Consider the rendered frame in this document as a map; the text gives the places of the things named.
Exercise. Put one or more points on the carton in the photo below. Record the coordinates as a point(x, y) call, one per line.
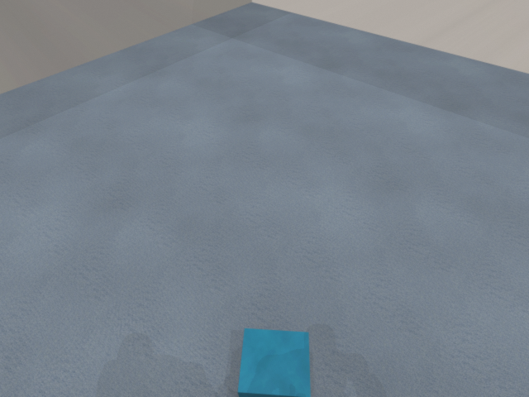
point(274, 363)

